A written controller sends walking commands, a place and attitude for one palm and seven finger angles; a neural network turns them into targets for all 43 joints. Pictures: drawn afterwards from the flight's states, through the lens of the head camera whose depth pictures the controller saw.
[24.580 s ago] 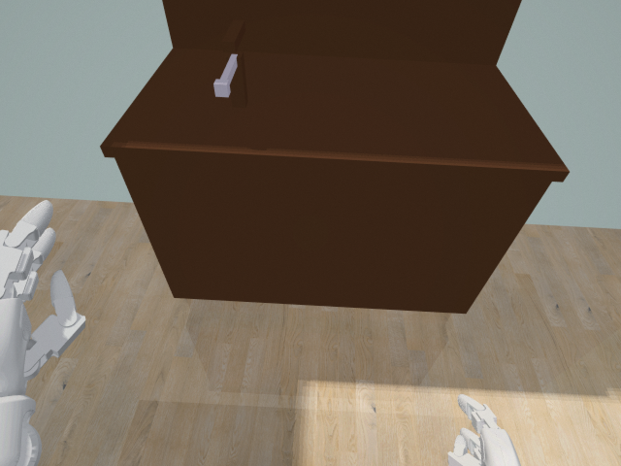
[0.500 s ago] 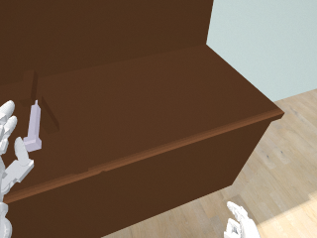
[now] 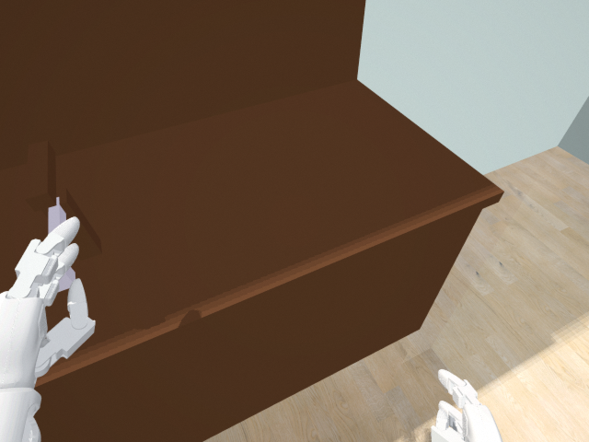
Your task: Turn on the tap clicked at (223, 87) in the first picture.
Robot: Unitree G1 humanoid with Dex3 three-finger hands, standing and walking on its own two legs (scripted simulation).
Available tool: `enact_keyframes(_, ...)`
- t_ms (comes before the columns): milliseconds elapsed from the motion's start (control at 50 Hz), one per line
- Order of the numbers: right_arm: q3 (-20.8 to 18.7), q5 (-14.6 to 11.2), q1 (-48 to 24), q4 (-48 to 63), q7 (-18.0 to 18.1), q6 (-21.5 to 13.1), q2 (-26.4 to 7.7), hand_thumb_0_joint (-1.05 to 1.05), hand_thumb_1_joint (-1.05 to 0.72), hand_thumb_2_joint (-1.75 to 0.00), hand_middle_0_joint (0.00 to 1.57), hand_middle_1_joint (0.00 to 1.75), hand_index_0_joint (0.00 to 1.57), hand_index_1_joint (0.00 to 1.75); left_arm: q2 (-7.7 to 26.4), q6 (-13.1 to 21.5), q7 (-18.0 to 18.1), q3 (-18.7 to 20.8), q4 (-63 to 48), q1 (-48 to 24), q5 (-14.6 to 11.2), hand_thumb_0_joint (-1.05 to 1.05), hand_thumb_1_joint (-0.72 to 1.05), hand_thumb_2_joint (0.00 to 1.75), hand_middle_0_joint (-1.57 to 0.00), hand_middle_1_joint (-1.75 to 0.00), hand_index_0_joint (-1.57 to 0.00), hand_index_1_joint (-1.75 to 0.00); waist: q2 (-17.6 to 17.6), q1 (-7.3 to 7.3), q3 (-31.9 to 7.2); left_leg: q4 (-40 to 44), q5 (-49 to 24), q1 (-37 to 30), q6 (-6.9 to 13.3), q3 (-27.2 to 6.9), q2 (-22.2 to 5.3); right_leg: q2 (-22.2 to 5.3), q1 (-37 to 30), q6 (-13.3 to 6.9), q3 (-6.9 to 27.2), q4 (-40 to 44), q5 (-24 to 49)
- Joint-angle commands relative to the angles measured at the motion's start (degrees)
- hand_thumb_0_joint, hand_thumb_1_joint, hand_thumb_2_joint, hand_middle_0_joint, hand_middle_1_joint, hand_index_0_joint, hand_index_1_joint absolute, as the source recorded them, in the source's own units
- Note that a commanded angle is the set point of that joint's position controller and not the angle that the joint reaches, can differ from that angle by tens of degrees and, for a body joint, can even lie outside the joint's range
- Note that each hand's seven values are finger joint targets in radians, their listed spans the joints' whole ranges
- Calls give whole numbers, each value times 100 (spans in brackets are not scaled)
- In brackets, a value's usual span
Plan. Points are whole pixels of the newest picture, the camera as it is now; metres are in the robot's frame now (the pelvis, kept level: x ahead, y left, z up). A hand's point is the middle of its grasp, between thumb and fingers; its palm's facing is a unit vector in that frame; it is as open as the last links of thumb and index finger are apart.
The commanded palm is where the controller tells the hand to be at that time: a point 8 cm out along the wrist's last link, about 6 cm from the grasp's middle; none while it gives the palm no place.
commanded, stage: come to a stop and stand still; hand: left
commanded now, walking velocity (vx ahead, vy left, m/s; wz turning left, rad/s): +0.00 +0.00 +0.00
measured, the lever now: (58, 277) +0.29 +0.33 +0.09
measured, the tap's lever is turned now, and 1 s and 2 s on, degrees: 0 0 0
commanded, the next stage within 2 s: look again from close up in 0.84 s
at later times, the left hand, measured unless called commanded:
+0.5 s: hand (62, 292) +0.24 +0.27 +0.14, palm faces +0.39 -0.84 -0.37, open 7.4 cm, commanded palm +0.18 +0.30 +0.18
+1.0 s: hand (64, 292) +0.23 +0.26 +0.16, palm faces +0.41 -0.84 -0.35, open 7.4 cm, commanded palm +0.18 +0.29 +0.18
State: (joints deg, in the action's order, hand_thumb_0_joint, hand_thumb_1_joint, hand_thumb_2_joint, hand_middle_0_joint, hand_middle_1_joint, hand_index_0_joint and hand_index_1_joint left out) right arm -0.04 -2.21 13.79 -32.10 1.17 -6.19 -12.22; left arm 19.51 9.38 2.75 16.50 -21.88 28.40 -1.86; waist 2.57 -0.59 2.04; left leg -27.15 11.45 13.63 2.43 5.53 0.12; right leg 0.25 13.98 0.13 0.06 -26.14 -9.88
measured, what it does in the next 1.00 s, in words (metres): stands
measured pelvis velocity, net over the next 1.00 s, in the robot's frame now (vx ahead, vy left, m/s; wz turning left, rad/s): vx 0.03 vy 0.00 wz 0.05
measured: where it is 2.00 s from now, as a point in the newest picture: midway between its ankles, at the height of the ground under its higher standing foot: outside the picture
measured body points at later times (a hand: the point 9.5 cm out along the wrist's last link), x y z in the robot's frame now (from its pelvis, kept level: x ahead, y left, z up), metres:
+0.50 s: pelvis +0.03 +0.01 +0.00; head +0.04 +0.03 +0.45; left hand +0.22 +0.31 +0.16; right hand +0.22 -0.20 -0.06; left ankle +0.04 +0.09 -0.74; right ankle +0.05 -0.12 -0.74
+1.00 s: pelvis +0.03 +0.00 +0.01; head +0.04 +0.02 +0.45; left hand +0.21 +0.30 +0.17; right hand +0.23 -0.20 -0.07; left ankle +0.04 +0.09 -0.74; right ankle +0.05 -0.12 -0.74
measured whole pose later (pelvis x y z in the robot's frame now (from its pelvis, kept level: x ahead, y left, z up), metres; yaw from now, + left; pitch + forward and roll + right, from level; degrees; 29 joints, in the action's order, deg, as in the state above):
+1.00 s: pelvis +0.03 +0.00 +0.01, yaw +3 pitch -1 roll -1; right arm 2.1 -0.6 11.6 -32.6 2.3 -5.5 -11.2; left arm 19.5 9.1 5.1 17.9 -24.7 23.7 -2.1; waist -0.5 1.7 1.6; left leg -25.1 12.3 11.7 2.6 2.5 0.8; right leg -0.1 9.8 0.2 -2.5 -21.7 -10.6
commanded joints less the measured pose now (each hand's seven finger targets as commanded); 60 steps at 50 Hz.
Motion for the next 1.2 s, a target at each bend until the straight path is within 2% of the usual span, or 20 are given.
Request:
enact_keyframes(0,-65,89,-851,1076,212,-328,-630,0,-90,-90,20,30,20,30,1888,481,371,1603,-1826,-1898,8,0,90,90,-20,-30,-20,-30,-512,183,-179,865,1448,106,-20,-836,-549,-325,383,-115,393,671,-1633)
enact_keyframes(20,-57,112,-799,1040,224,-372,-612,0,-90,-90,20,30,20,30,1529,519,372,1305,-1732,-2035,9,0,90,90,-20,-30,-20,-30,254,178,-225,1131,1931,346,49,-964,-670,-269,113,-120,322,407,-1438)
enact_keyframes(40,-38,97,-771,1046,214,-453,-582,0,-90,-90,20,30,20,30,1500,554,385,1218,-1857,-2197,63,0,90,90,-20,-30,-20,-30,983,234,-339,1347,2352,656,134,-1021,-763,-158,-371,-99,225,85,-1054)
enact_keyframes(80,-21,92,-696,987,135,-632,-572,0,-90,-90,20,30,20,30,1390,601,386,1053,-1887,-2470,167,0,90,90,-20,-30,-20,-30,1533,297,-513,1479,2673,1137,210,-1001,-824,-50,-1142,-74,-9,-350,-470)
enact_keyframes(220,-47,143,-551,733,-33,-688,-561,0,-90,-90,20,30,20,30,683,563,317,573,-1035,-1281,119,0,90,90,-20,-30,-20,-30,-319,244,-403,654,1539,151,-82,-841,-421,-258,-156,-183,305,780,-802)
enact_keyframes(260,-57,141,-579,716,-15,-592,-601,0,-90,-90,20,30,20,30,782,518,302,670,-822,-1145,72,0,90,90,-20,-30,-20,-30,-520,227,-288,601,1228,121,-141,-849,-381,-316,78,-193,370,895,-880)
enact_keyframes(320,-35,119,-640,748,28,-429,-581,0,-90,-90,20,30,20,30,845,486,286,769,-579,-1028,30,0,90,90,-20,-30,-20,-30,-197,215,-316,796,948,90,-141,-920,-456,-260,50,-143,228,786,-619)
enact_keyframes(380,-41,118,-709,851,76,-383,-563,0,-90,-90,20,30,20,30,1035,524,284,901,-936,-1286,9,0,90,90,-20,-30,-20,-30,-231,220,-459,830,447,46,-125,-932,-490,-252,-245,-124,206,656,-72)
enact_keyframes(500,-32,144,-844,958,76,-484,-570,0,-90,-90,20,30,20,30,1388,620,345,1034,-2325,-1500,17,0,90,90,-20,-30,-20,-30,558,259,-1141,585,-1536,-628,-222,-864,-462,-213,-696,-133,-60,97,1044)
enact_keyframes(520,-33,178,-789,950,67,-486,-572,0,-90,-90,20,30,20,30,1212,621,340,906,-2261,-1317,-7,0,90,90,-20,-30,-20,-30,488,265,-1198,503,-1878,-741,-215,-859,-507,-223,-636,-125,-89,114,1061)
enact_keyframes(600,-82,153,-719,893,34,-461,-576,0,-90,-90,20,30,20,30,1323,570,399,1159,-2126,-827,-4,0,90,90,-20,-30,-20,-30,464,251,-1375,219,-2913,-1072,-363,-845,-558,-252,-650,-152,-111,134,1320)
enact_keyframes(620,-79,174,-632,867,23,-400,-592,0,-90,-90,20,30,20,30,1092,557,360,992,-1875,-685,-42,0,90,90,-20,-30,-20,-30,300,233,-1257,225,-2718,-937,-321,-838,-570,-264,-622,-141,-134,243,1235)
enact_keyframes(780,-100,129,-674,862,97,-202,-609,0,-90,-90,20,30,20,30,1042,421,306,923,-1315,-728,-107,0,90,90,-20,-30,-20,-30,-117,187,-916,504,-1419,-495,-279,-869,-561,-392,-646,-153,77,520,1214)
enact_keyframes(880,-71,143,-777,897,149,-223,-600,0,-90,-90,20,30,20,30,1051,433,341,754,-1674,-1145,-73,0,90,90,-20,-30,-20,-30,37,185,-813,704,-564,-365,-191,-894,-509,-414,-638,-167,145,616,800)
enact_keyframes(900,-48,122,-921,902,169,-228,-584,0,-90,-90,20,30,20,30,1280,425,392,952,-1856,-1227,-43,0,90,90,-20,-30,-20,-30,165,200,-837,708,-510,-413,-182,-881,-483,-403,-629,-164,166,616,773)
enact_keyframes(920,-25,168,-841,881,169,-225,-589,0,-90,-90,20,30,20,30,1036,447,372,742,-1713,-1203,-67,0,90,90,-20,-30,-20,-30,57,195,-807,757,-350,-337,-155,-900,-482,-392,-623,-166,127,673,648)
enact_keyframes(960,-61,163,-807,886,182,-265,-588,0,-90,-90,20,30,20,30,1143,456,402,849,-1721,-1203,-59,0,90,90,-20,-30,-20,-30,155,199,-741,795,-89,-265,-149,-916,-487,-416,-638,-185,213,733,501)
enact_keyframes(1000,-56,134,-872,878,185,-265,-583,0,-90,-90,20,30,20,30,1273,436,437,998,-1713,-1146,-35,0,90,90,-20,-30,-20,-30,159,197,-662,809,-50,-233,-169,-957,-452,-412,-595,-200,241,774,418)
enact_keyframes(1080,-81,154,-749,863,176,-254,-587,0,-90,-90,20,30,20,30,1056,450,401,833,-1358,-1035,-56,0,90,90,-20,-30,-20,-30,37,178,-530,848,409,-142,-133,-963,-477,-437,-441,-198,310,974,-5)
enact_keyframes(1180,-108,144,-734,862,178,-251,-615,0,-90,-90,20,30,20,30,1024,441,384,804,-1312,-938,-63,0,90,90,-20,-30,-20,-30,-109,181,-659,811,187,-231,-112,-959,-495,-441,-478,-180,308,949,156)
